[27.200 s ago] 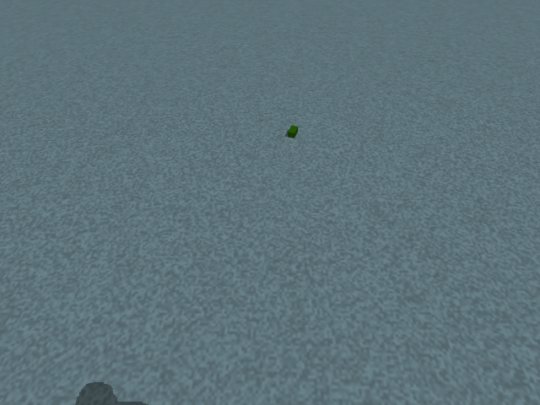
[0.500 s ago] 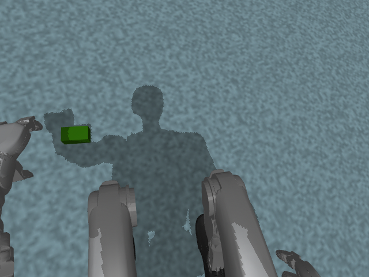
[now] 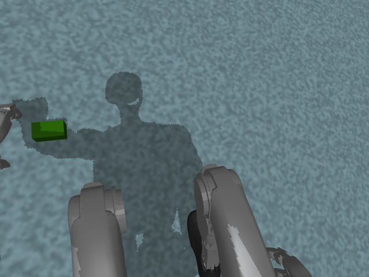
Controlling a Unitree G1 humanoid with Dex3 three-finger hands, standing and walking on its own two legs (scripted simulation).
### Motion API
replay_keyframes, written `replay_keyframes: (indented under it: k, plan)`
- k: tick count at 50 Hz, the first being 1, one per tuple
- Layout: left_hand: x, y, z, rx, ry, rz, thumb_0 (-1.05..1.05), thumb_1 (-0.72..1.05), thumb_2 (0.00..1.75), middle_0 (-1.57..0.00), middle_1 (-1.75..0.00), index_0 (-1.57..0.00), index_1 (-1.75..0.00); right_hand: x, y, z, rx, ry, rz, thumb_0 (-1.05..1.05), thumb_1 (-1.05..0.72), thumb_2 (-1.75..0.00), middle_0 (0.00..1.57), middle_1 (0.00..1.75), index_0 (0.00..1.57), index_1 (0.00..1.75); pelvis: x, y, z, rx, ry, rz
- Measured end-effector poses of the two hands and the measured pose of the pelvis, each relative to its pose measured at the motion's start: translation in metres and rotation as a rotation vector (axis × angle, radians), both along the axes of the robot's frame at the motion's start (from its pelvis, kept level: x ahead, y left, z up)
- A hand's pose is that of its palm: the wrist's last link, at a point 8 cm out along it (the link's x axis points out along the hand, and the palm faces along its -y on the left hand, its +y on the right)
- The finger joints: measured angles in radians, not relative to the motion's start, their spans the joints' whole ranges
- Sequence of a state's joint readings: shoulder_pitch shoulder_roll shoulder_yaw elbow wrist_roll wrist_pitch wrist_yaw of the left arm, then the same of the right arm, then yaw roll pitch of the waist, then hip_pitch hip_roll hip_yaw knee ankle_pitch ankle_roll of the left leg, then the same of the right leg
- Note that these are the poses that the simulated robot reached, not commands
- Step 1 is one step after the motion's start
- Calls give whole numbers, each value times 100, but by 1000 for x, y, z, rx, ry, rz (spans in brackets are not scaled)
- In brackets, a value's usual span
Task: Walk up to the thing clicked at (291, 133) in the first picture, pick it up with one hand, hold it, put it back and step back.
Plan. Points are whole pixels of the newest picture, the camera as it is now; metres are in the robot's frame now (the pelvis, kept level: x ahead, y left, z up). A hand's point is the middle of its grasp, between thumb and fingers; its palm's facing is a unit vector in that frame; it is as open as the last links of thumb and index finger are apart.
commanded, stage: rise first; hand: left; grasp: from above
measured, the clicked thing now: (49, 131) +0.50 +0.29 -0.32
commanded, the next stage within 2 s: approach in 0.24 s
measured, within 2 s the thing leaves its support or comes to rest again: neither
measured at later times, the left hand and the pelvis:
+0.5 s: hand (9, 138) +0.44 +0.33 -0.19, palm faces -0.46 -0.08 -0.89, open 12.5 cm; pelvis +0.00 -0.01 -0.01, yaw -1 degrees
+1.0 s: hand (39, 108) +0.51 +0.28 -0.18, palm faces -0.46 -0.05 -0.89, open 13.4 cm; pelvis +0.00 +0.00 -0.01, yaw -2 degrees
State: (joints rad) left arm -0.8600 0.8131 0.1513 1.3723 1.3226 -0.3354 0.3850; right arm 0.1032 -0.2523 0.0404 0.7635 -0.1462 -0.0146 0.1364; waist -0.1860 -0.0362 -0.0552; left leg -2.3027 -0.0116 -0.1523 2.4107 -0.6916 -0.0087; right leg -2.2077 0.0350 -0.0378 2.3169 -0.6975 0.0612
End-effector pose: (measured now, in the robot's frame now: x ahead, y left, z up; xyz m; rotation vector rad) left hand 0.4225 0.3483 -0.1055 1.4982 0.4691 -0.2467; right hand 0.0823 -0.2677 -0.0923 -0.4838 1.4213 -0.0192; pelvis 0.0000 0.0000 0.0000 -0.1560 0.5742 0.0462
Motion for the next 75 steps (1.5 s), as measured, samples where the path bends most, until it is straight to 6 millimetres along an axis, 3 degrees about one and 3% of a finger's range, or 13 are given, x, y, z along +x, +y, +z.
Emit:
replay_keyframes:
  k: [19, 25, 30, 37, 43, 47, 51, 58, 63, 70, 75]
  plan:
    - [16, -5, -15, -6, 4, 44, 0, -18, 72, -39, -67, -39, -68, -16, -12, -7, -10, 56, 10, 0, -91, -90, 20, 30, 20, 30, 3, -7, -11, 5, -8, -17]
    - [22, -12, -23, -4, 23, 6, 0, -23, 76, -32, -77, -33, -77, -20, -12, -6, -21, 67, 17, 0, -90, -89, 20, 30, 20, 30, 2, -7, -14, 1, -12, -19]
    - [41, -35, -28, -15, -12, -58, 0, -28, 79, -26, -85, -28, -84, -25, -11, -2, -38, 66, 12, 0, -90, -89, 20, 30, 20, 30, 2, -5, -16, -6, -10, -23]
    - [84, -76, -24, -14, -96, -87, 0, -34, 84, -21, -92, -23, -90, -39, -8, 6, -59, 58, -30, 0, -91, -89, 20, 30, 21, 30, 4, -3, -17, -14, 7, -28]
    - [110, -90, -14, 35, -104, -32, 0, -37, 86, -19, -93, -21, -91, -59, -2, 7, -35, 74, -89, 0, -91, -89, 20, 30, 20, 30, 5, -2, -15, -15, 26, -36]
    - [106, -83, -13, 62, -45, 30, 0, -38, 87, -19, -93, -20, -91, -71, 3, 4, 6, 94, -120, 0, -91, -89, 20, 30, 20, 30, 4, -3, -12, -8, 23, -36]
    - [87, -65, -20, 57, 54, 85, 0, -39, 88, -18, -93, -20, -92, -74, 6, 1, 36, 111, -122, 0, -91, -89, 20, 30, 21, 30, 3, -5, -9, -2, 12, -35]
    - [40, -28, -38, -15, 147, 78, 0, -37, 86, -20, -92, -21, -90, -59, 0, -1, 27, 146, -30, 0, -91, -89, 20, 30, 21, 30, -1, -6, -9, -7, -13, -26]
    - [24, -25, -39, -53, 76, -44, 0, -35, 84, -22, -90, -23, -89, -35, -9, 3, -25, 128, 34, 0, -90, -89, 20, 30, 21, 30, -2, -5, -11, -17, -32, -20]
    - [35, -42, -35, -75, -59, -109, 0, -35, 86, -22, -89, -24, -88, 2, -14, 12, -95, 7, 78, 0, -90, -89, 20, 30, 21, 30, -2, 1, -16, -32, -48, -16]
    - [58, -41, -23, -14, -122, -57, 0, -32, 89, -25, -90, -26, -89, 7, -10, 13, -102, -58, 69, 0, -90, -89, 20, 30, 20, 30, -4, 4, -20, -37, -38, -21]
